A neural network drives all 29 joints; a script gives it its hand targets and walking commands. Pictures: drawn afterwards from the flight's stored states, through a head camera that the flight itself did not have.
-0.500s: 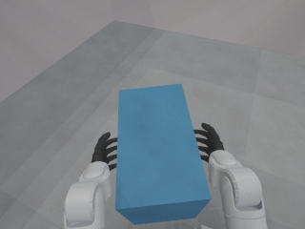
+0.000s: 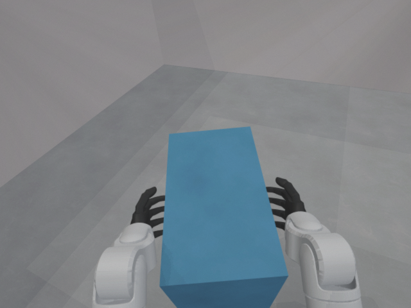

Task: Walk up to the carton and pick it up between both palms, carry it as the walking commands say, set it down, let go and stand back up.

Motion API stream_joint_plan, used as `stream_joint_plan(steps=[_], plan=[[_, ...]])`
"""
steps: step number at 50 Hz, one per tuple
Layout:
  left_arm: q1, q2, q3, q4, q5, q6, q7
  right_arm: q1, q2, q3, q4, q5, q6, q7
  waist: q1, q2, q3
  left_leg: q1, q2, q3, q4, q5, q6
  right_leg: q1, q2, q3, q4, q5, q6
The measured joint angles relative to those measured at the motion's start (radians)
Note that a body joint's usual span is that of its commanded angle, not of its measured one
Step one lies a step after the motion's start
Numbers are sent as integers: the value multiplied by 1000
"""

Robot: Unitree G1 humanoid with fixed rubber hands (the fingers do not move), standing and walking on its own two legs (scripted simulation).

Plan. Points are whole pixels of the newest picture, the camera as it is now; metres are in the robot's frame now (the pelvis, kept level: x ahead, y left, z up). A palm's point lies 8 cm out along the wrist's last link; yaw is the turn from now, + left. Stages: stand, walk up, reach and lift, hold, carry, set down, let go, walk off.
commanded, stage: carry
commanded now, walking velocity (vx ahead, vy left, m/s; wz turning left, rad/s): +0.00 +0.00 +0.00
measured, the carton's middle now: (217, 220) +0.30 -0.01 +0.03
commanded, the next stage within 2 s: none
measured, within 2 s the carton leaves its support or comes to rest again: neither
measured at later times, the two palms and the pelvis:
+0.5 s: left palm (136, 239) +0.25 +0.13 +0.08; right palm (282, 222) +0.25 -0.12 +0.08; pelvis -0.01 +0.00 +0.00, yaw +0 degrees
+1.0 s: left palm (149, 229) +0.27 +0.12 +0.07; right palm (286, 212) +0.28 -0.14 +0.07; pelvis +0.00 -0.01 +0.00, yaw +0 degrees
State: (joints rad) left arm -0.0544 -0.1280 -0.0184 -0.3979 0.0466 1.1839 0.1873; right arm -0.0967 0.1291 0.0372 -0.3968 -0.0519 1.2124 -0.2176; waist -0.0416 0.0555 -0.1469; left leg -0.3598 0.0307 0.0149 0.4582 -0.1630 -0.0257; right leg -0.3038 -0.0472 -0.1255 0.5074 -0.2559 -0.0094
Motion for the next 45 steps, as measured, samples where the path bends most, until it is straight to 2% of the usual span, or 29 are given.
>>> stream_joint_plan(steps=[7, 12, 29, 45], plan=[[-4, 0, 13, -2, 2, 25, 2, -15, 1, 2, 26, 5, 8, 1, 32, -40, 5, -12, -17, 6, -2, 29, 14, -21, -18, 6, 19, 7, 7], [-15, 0, 15, 12, 0, 25, 7, -15, 1, -4, 40, 4, -2, 5, 42, -56, 13, -23, -24, 6, 0, 35, 20, -34, -26, 6, 30, 8, 10], [-72, -3, 36, 149, 20, -81, -6, -59, 5, -41, 171, -12, -118, 26, 29, -55, 31, -31, -10, 2, 19, 19, 7, -39, -12, 3, 39, -4, -1], [-80, -4, 42, 197, 30, -160, -16, -68, 7, -48, 217, -23, -194, 35, 35, -45, 55, -32, 10, -11, 52, -13, -13, -30, 7, -8, 56, -33, -16]])
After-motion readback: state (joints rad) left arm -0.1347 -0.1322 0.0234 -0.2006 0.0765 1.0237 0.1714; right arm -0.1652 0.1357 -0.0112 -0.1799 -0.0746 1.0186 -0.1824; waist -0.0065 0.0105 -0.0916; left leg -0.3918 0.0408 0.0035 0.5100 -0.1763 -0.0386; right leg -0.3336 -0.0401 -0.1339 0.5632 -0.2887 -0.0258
